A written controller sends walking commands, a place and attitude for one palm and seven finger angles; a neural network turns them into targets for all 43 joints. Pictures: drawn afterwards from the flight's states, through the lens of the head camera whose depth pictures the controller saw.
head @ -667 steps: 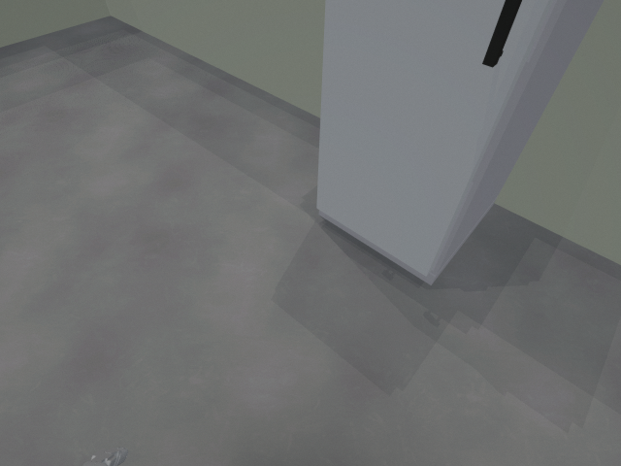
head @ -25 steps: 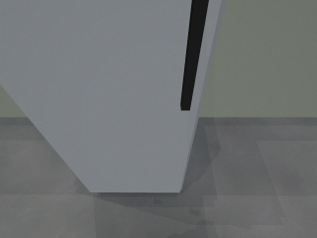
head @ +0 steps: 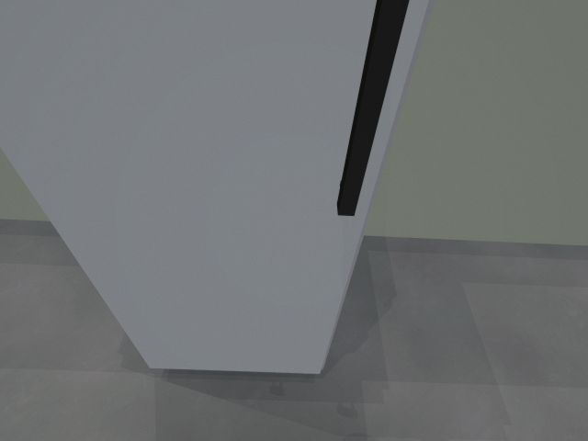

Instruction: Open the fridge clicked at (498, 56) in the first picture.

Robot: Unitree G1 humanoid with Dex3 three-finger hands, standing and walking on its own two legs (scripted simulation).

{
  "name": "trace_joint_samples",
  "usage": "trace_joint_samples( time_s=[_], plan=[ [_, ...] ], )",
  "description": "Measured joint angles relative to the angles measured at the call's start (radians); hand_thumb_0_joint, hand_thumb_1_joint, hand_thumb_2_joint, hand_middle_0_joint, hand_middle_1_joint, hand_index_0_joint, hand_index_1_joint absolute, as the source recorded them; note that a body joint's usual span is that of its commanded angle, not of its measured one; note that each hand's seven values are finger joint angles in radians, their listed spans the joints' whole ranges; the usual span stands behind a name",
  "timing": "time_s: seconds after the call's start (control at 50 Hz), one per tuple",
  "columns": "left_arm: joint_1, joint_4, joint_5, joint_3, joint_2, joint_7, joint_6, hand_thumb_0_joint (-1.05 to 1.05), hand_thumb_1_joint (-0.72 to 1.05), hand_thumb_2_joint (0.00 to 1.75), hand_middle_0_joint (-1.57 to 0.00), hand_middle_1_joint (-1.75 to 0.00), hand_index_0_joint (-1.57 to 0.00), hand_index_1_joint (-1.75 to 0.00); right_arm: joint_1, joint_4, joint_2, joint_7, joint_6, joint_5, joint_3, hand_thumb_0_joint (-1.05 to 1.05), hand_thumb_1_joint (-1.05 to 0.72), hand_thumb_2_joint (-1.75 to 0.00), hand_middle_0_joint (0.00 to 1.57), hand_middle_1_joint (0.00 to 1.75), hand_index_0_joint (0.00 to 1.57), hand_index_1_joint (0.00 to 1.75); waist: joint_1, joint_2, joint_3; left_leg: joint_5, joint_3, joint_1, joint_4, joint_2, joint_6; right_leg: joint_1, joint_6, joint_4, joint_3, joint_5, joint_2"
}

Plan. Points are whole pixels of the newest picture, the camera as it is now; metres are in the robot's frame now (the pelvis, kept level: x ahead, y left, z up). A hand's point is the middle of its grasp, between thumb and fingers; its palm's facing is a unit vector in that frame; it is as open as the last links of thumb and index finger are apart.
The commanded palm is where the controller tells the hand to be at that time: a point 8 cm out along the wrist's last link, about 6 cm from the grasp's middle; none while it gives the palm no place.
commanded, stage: look again from close up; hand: right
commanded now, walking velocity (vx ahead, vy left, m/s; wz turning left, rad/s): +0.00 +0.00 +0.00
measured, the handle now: (365, 102) +0.42 -0.04 +0.27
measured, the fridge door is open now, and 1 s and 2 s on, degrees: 0 0 0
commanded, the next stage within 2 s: shuffle to correct the standing spot in 0.72 s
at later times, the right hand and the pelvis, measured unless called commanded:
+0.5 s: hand out of the picture +0.00 -0.16 -0.17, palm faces -0.02 +0.98 -0.19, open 7.3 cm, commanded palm none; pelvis -0.01 +0.01 +0.00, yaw +0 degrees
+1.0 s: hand out of the picture -0.02 -0.15 -0.18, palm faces -0.01 +0.98 -0.17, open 7.3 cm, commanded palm none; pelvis -0.01 +0.02 +0.00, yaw +0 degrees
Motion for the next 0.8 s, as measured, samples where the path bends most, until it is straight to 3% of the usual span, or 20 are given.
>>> trace_joint_samples(
  time_s=[0.28,0.8],
  plan=[
    [0.016,0.052,-0.002,0.001,-0.012,0.007,0.004,0.00,0.91,0.90,-0.20,-0.30,-0.20,-0.30,-0.021,0.025,0.003,0.004,0.005,0.000,0.002,0.00,-0.91,-0.90,0.20,0.30,0.20,0.30,0.007,0.034,0.025,0.026,0.003,0.012,-0.034,-0.017,0.013,0.007,0.015,-0.020,0.004,0.016,-0.018],
    [0.001,0.060,-0.003,0.005,-0.043,0.006,0.004,0.00,0.91,0.90,-0.20,-0.30,-0.20,-0.30,-0.007,0.032,0.017,0.004,0.002,-0.001,-0.002,0.00,-0.91,-0.90,0.20,0.30,0.20,0.30,0.001,0.033,0.032,0.044,0.008,0.005,-0.050,-0.023,0.018,-0.003,0.021,-0.029,0.009,0.031,-0.025]
  ],
)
